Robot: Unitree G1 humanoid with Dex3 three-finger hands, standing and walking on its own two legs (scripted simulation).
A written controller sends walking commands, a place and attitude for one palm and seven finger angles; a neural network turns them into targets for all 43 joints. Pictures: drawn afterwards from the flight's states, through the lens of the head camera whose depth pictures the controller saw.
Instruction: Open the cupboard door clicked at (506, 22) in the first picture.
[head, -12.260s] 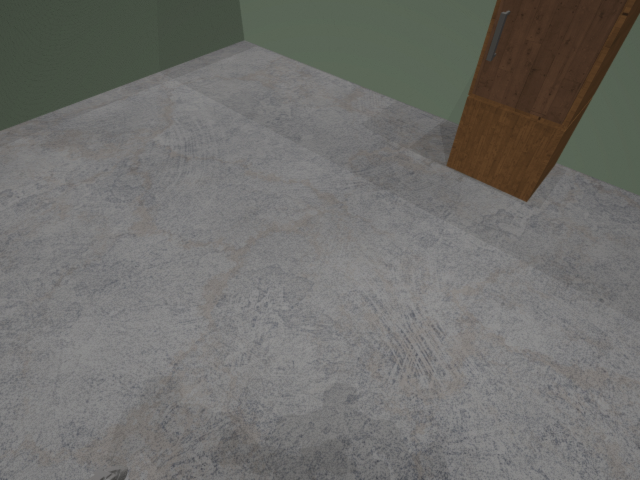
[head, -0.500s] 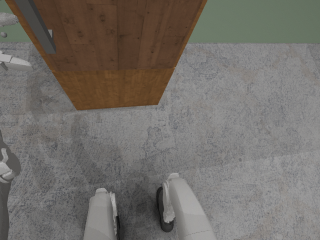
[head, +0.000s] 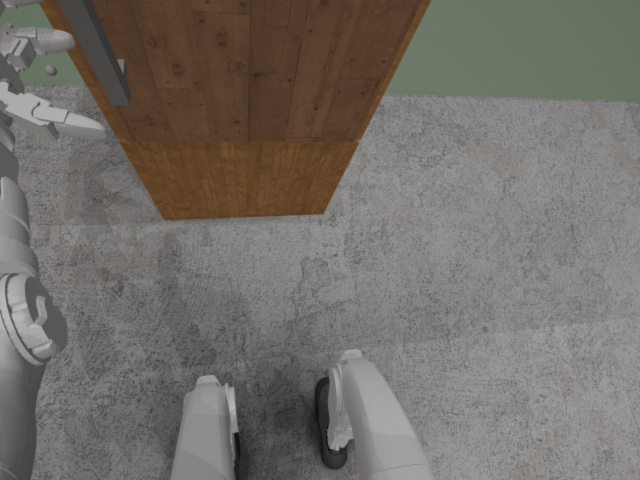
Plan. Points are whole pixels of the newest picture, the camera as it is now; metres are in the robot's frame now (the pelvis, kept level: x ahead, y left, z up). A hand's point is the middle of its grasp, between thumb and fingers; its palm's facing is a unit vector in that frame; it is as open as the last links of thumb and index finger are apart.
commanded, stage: slide the fingers in behind the handle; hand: left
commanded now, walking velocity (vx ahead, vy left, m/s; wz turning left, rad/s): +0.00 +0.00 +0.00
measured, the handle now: (96, 28) +0.60 +0.19 +0.06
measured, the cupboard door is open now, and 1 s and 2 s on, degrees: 0 0 0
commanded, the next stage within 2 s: move the hooked fingers beside the handle in 1.06 s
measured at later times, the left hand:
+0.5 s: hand (61, 74) +0.55 +0.23 +0.05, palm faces +0.07 -1.00 -0.01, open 14.8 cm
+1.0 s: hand (77, 82) +0.54 +0.21 +0.05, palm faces +0.10 -0.99 -0.02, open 15.5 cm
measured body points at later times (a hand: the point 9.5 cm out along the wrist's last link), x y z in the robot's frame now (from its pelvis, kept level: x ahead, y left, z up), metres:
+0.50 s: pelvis +0.00 +0.00 +0.01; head +0.19 +0.06 +0.41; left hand +0.54 +0.28 +0.05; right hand +0.01 -0.26 -0.10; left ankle +0.01 +0.11 -0.59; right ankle +0.06 -0.14 -0.59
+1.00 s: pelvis +0.00 +0.00 +0.01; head +0.19 +0.06 +0.42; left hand +0.53 +0.26 +0.05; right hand +0.03 -0.25 -0.10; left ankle +0.01 +0.11 -0.59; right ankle +0.06 -0.14 -0.59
